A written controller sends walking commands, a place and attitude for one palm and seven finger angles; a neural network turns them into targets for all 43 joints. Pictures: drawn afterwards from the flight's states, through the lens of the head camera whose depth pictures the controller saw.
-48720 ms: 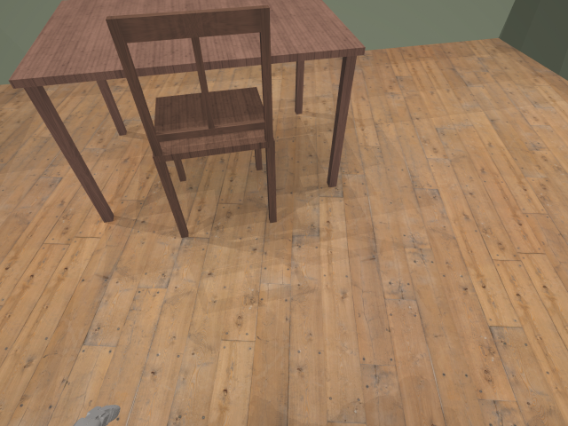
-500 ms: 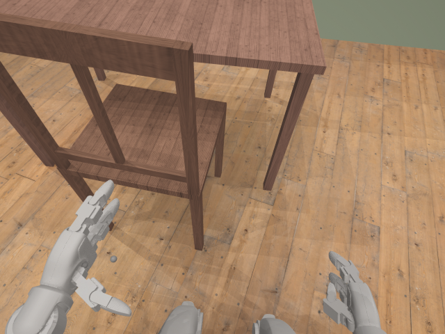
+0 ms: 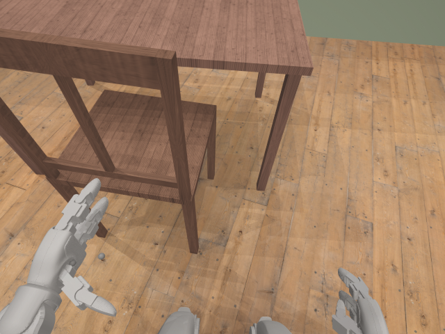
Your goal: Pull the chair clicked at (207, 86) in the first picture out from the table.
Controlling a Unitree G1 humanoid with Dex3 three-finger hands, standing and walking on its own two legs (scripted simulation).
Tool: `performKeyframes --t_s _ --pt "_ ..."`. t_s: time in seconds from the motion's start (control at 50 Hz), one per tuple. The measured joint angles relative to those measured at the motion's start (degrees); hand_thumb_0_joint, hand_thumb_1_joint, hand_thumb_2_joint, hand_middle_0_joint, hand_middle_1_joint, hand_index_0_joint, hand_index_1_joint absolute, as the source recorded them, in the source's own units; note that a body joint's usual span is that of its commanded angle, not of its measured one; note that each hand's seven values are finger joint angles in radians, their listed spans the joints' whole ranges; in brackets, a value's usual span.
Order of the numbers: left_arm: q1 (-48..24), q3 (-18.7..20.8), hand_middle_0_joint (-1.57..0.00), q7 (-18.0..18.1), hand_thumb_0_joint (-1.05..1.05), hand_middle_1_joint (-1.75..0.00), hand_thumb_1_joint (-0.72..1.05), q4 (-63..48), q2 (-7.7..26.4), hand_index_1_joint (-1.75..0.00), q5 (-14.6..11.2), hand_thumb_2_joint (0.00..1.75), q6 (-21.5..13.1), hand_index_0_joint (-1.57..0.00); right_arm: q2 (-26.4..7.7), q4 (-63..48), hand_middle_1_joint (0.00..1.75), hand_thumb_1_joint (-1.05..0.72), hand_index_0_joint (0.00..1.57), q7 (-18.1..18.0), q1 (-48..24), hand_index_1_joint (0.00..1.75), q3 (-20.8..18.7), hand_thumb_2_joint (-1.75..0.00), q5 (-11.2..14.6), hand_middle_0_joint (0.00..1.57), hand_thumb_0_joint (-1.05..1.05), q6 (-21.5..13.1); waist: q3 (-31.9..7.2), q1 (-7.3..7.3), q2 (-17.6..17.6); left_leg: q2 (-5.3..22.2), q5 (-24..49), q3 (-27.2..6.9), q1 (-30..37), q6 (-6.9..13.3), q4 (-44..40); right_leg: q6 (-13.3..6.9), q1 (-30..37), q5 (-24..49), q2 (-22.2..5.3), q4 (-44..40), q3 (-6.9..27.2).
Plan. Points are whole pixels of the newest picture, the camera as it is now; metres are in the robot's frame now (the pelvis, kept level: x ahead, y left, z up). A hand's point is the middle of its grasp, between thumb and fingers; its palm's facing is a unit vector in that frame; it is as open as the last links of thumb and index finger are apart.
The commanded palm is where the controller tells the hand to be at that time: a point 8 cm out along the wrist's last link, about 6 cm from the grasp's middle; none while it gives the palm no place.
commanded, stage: raise the hand toward the chair's back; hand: left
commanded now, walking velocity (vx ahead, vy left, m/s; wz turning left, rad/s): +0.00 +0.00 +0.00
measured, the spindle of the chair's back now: (90, 130) +0.52 +0.32 +0.01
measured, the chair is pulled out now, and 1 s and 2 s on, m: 0.15 0.15 0.15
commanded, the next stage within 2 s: aim the fingers beside a spindle in 0.24 s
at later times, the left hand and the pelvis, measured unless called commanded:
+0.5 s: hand (112, 258) +0.24 +0.19 +0.04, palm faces -0.16 -0.99 -0.05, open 17.0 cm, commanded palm +0.23 +0.25 +0.04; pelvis -0.01 -0.01 -0.01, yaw +1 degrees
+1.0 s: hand (138, 237) +0.28 +0.16 +0.02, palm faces -0.18 -0.98 -0.04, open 17.0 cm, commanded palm +0.27 +0.22 +0.02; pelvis +0.00 -0.01 -0.02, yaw +0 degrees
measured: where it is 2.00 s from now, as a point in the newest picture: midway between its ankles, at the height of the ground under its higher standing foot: outside the picture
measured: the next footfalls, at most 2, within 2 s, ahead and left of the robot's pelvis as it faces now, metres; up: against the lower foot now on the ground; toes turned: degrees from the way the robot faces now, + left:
none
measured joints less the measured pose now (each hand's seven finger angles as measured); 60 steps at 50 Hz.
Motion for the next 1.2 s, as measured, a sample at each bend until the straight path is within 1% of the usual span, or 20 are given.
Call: performKeyframes --t_s 0.08,0.16,0.24,0.32,0.4,0.54,0.7,0.78,0.86,0.96,1.06,1.2 --pt "-0.6 0.1 -0.06 0.8 -0.01 -0.08 -0.50 0.6 -0.1 -0.08 0.6 0.30 -1.2 -0.06 -0.1 0.0 0.30 -0.90 0.20 0.1 -0.3 0.30 0.0 -0.90 0.1 0.20 0.01 0.1 0.1 0.16 0.0 -0.1 0.1 -0.2 -0.4 -0.1 0.4 -0.1 -0.4 -0.1 -0.1 0.6 -0.2" --pt "-0.6 -0.6 -0.06 0.3 -0.01 -0.08 -0.50 1.3 0.2 -0.08 0.9 0.30 -0.6 -0.06 -0.1 -0.4 0.30 -0.90 0.20 0.1 -0.8 0.30 0.4 -0.90 0.2 0.20 0.01 0.3 0.4 0.22 0.4 -0.1 0.3 -0.3 -0.6 -0.2 0.5 -0.3 -0.6 0.0 -0.1 0.8 -0.3" --pt "0.1 -1.0 -0.06 -0.1 -0.01 -0.08 -0.50 0.9 0.2 -0.08 0.8 0.30 -0.2 -0.06 0.2 -0.7 0.30 -0.90 0.20 -0.1 -0.8 0.30 0.8 -0.90 0.3 0.20 0.01 0.2 0.5 0.33 0.5 0.0 0.4 -0.4 -0.3 -0.3 0.2 -0.4 -0.4 0.1 0.0 0.6 -0.4" --pt "0.1 -0.6 -0.06 0.4 -0.01 -0.08 -0.50 0.7 0.0 -0.08 0.4 0.30 -1.1 -0.06 0.4 -0.5 0.30 -0.90 0.20 -0.3 -0.9 0.30 1.0 -0.90 0.2 0.20 0.01 0.0 0.3 0.56 0.5 0.0 0.4 -0.6 -0.2 -0.5 0.2 -0.5 -0.3 0.0 0.0 0.6 -0.5" --pt "-1.1 -0.6 -0.06 0.3 -0.01 -0.08 -0.50 1.7 -0.1 -0.08 0.4 0.30 -1.4 -0.06 0.2 -0.3 0.30 -0.90 0.20 -0.4 -1.0 0.30 1.2 -0.90 0.2 0.20 0.01 -0.1 0.2 0.67 0.7 0.0 0.3 -0.9 -0.7 -0.6 0.7 -0.7 -0.6 -0.2 0.0 1.0 -0.8" --pt "-4.3 -1.7 -0.06 -0.6 -0.01 -0.08 -0.50 4.5 -0.1 -0.08 0.9 0.30 -0.6 -0.06 -0.3 -0.1 0.30 -0.90 0.20 -0.7 -1.3 0.30 1.3 -0.90 0.1 0.20 0.01 -0.4 0.2 0.37 0.5 0.1 -0.1 -0.8 -2.2 -0.8 1.8 -0.8 -2.2 -0.6 0.2 2.3 -0.8" --pt "-7.2 -1.4 -0.06 1.0 -0.01 -0.08 -0.50 5.1 -0.4 -0.08 1.4 0.30 -0.9 -0.06 -0.2 0.2 0.30 -0.90 0.20 -0.3 -0.7 0.30 0.9 -0.90 -0.1 0.20 0.01 0.0 0.1 -0.33 0.1 0.2 -0.6 -0.5 -3.5 -0.8 2.6 -0.8 -3.8 -1.0 0.3 3.2 -0.5" --pt "-7.8 -2.3 -0.06 1.7 -0.01 -0.08 -0.50 5.5 -0.6 -0.08 2.0 0.30 -0.5 -0.06 -0.3 0.1 0.30 -0.90 0.20 0.1 -0.4 0.30 0.7 -0.90 -0.1 0.20 0.01 0.5 -0.1 -0.55 0.3 0.1 -0.7 -0.3 -4.1 -0.6 2.7 -0.6 -4.4 -1.2 0.1 3.5 -0.2" --pt "-7.7 -3.8 -0.06 2.5 -0.01 -0.08 -0.50 5.3 -1.4 -0.08 2.5 0.30 -0.4 -0.05 -0.3 -0.2 0.30 -0.90 0.20 0.4 -0.2 0.30 0.6 -0.90 -0.3 0.20 0.01 0.8 -0.3 -0.64 0.4 0.0 -0.9 0.1 -4.7 -0.5 2.9 -0.5 -5.1 -1.4 0.0 3.9 0.1" --pt "-8.8 -5.1 -0.06 4.3 -0.01 -0.08 -0.50 5.3 -2.3 -0.08 3.5 0.30 -1.5 -0.06 -0.1 -0.3 0.30 -0.90 0.20 0.6 -0.4 0.30 0.7 -0.90 -0.6 0.20 0.01 1.3 -0.5 -0.58 0.3 -0.1 -1.2 0.3 -5.9 -0.4 3.7 -0.4 -6.4 -1.8 -0.2 4.9 0.3" --pt "-11.3 -5.4 -0.06 5.6 -0.01 -0.08 -0.50 6.5 -2.4 -0.08 4.2 0.30 -1.9 -0.06 0.0 -0.3 0.30 -0.90 0.20 0.8 -1.0 0.30 0.9 -0.90 -0.7 0.20 0.01 2.0 -0.5 -0.56 0.2 -0.2 -1.4 0.3 -7.4 -0.4 4.9 -0.4 -8.0 -2.1 -0.2 6.2 0.3" --pt "-15.1 -5.4 -0.06 5.8 -0.01 -0.08 -0.50 9.7 -2.1 -0.08 4.6 0.30 -1.1 -0.06 0.1 -0.2 0.30 -0.90 0.20 0.8 -1.5 0.30 1.2 -0.89 -0.7 0.20 0.01 3.3 -0.6 -0.66 0.2 -0.1 -1.7 0.2 -8.9 -0.5 5.9 -0.5 -9.5 -2.4 -0.1 7.2 0.2"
